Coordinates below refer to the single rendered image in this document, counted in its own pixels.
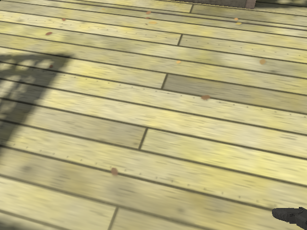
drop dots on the robot right hand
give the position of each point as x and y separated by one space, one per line
296 216

